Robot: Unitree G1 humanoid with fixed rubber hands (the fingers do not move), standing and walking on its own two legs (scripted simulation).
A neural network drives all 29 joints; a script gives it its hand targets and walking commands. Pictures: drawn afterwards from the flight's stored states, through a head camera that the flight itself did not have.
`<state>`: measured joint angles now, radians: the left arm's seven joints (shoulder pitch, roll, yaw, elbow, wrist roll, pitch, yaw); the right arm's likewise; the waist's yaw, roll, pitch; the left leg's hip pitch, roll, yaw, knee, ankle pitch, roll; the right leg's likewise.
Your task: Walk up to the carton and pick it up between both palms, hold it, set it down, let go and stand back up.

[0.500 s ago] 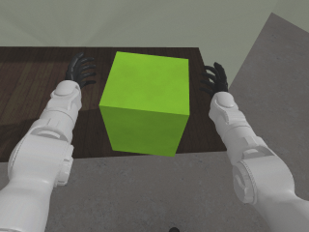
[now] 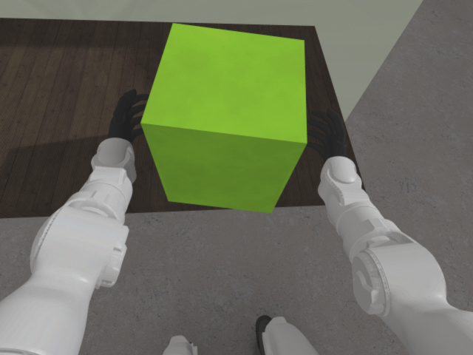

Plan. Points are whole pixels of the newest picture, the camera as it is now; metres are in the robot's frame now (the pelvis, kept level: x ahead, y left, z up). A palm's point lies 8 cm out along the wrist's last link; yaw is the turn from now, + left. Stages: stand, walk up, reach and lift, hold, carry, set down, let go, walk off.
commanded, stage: reach and lift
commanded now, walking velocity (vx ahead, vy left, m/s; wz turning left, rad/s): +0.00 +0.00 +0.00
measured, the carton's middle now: (228, 130) +0.49 -0.02 +0.03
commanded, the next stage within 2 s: none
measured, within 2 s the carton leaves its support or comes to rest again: neither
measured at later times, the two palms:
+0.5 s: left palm (141, 135) +0.49 +0.13 +0.03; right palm (315, 153) +0.43 -0.18 +0.02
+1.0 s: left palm (140, 144) +0.47 +0.13 +0.03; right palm (313, 169) +0.40 -0.17 +0.01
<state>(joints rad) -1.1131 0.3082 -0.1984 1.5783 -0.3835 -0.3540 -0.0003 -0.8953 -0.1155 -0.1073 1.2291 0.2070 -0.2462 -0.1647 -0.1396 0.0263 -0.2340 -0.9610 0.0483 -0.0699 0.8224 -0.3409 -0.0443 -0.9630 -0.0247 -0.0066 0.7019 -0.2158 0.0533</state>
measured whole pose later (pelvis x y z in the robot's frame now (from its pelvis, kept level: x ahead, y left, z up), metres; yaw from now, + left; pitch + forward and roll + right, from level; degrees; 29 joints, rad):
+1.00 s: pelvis +0.02 +0.01 +0.02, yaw +0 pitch +22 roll -3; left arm -1.07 0.19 0.33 1.68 0.12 -0.61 0.01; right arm -0.78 0.10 -0.71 1.15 -0.46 -0.52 -0.10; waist -0.12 0.08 -0.10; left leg -0.78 0.04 -0.07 0.71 -0.33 -0.02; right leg -0.75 -0.04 -0.02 0.53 -0.17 0.07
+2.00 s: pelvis +0.02 +0.00 +0.03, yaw +1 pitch +27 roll -3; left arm -1.09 0.18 0.34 1.60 0.18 -0.62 0.00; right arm -0.79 0.11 -0.71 1.19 -0.42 -0.67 -0.18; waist -0.09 0.01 -0.08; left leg -0.78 0.06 -0.06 0.51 -0.21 -0.04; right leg -0.74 -0.03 -0.05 0.33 -0.06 0.04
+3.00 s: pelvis +0.00 -0.01 +0.02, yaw -1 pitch +32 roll -4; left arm -1.00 0.15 0.11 1.56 -0.06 -0.70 0.07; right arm -0.85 -0.02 -0.37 1.47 -0.15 -0.79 -0.22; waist -0.06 0.05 -0.20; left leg -0.94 0.08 -0.06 0.61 -0.23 -0.05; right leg -0.90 -0.01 -0.05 0.40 -0.05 0.03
